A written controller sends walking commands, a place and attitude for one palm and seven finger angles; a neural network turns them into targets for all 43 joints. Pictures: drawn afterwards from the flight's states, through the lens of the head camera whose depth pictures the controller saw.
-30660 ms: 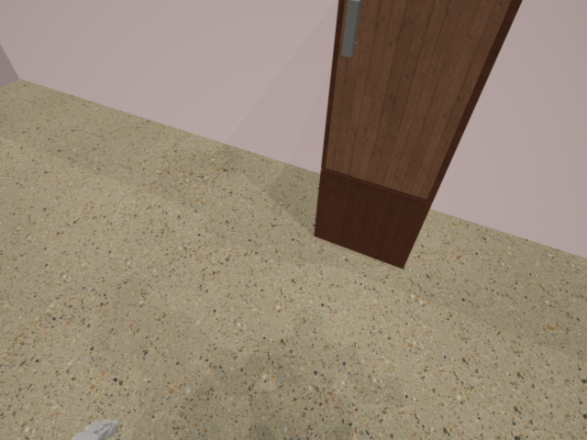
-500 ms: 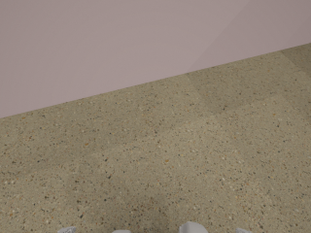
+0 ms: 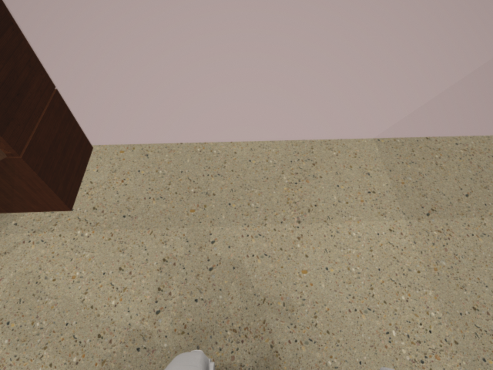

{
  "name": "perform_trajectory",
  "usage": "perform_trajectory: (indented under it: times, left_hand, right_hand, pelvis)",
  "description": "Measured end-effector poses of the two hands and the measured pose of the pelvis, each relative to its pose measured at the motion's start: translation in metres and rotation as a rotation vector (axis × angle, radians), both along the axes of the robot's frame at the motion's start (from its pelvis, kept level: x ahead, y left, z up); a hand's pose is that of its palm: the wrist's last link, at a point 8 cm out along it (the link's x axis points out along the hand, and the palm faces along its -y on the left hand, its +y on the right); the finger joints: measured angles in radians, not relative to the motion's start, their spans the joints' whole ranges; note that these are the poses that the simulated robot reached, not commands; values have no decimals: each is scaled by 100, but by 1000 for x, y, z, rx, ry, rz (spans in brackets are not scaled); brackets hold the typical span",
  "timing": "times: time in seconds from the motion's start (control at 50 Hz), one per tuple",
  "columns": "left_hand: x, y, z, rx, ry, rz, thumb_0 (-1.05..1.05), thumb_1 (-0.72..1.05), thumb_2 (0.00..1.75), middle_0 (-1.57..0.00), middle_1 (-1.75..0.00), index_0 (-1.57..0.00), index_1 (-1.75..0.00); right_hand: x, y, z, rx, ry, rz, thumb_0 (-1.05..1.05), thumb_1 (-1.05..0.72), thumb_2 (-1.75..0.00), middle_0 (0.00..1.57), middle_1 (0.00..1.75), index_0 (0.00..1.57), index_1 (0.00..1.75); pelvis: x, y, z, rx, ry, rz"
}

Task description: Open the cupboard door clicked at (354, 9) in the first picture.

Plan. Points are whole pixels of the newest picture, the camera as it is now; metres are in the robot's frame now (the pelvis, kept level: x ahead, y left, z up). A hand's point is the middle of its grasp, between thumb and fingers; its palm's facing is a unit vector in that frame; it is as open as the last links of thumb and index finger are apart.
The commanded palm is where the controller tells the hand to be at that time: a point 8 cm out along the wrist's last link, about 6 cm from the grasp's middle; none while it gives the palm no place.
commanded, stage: turn to face it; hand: left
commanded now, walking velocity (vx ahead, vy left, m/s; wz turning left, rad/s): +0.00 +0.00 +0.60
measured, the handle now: out of the picture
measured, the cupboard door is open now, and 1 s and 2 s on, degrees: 45 45 45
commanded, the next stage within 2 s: take the last steps up to it in 1.32 s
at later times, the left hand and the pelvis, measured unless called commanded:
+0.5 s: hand out of the picture +0.06 +0.20 -0.15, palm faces +0.29 -0.91 -0.29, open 7.3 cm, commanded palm none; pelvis +0.02 -0.02 -0.01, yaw +17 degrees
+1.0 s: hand out of the picture -0.01 +0.24 -0.16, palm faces +0.57 -0.78 -0.25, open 7.3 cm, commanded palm none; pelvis +0.03 +0.01 +0.00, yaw +34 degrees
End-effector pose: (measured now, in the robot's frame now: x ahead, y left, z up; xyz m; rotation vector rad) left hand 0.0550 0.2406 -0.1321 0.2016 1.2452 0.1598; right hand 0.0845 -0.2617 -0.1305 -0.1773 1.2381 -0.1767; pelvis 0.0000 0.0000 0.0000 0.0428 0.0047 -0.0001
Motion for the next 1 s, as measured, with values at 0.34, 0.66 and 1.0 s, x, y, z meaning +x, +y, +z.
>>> perform_trajectory:
  times: [0.34, 0.66, 1.0]
  left_hand:
    - [-1, 33, 7, 34, -70, 183, 1, 91, 90, -20, -30, -20, -30]
    - [-55, -19, 5, -4, -26, 387, 0, 91, 90, -20, -30, -20, -30]
    - [-100, 28, 0, 21, -37, 611, 1, 91, 90, -20, -30, -20, -30]
  right_hand:
    - [55, 29, 2, -16, -43, 203, 0, -90, -89, 20, 30, 21, 30]
    - [115, 28, 1, 2, 20, 376, 0, -91, -89, 20, 30, 20, 30]
    - [159, 106, 12, -27, -64, 619, 0, -90, -89, 20, 30, 21, 30]
  pelvis:
    - [13, 1, -2, -51, 7, 184]
    - [32, -20, 3, -8, 3, 410]
    - [35, 7, 1, -60, -4, 590]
